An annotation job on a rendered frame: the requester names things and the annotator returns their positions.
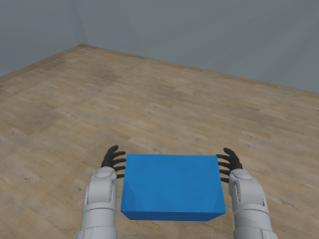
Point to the right robot forearm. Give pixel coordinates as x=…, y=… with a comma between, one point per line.
x=249, y=207

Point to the left robot hand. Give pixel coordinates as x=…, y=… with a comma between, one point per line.
x=109, y=162

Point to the right robot hand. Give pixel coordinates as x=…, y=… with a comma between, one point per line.
x=233, y=160

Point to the left robot forearm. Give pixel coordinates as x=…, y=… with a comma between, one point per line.
x=100, y=206

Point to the carton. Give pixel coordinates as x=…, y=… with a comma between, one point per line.
x=172, y=187

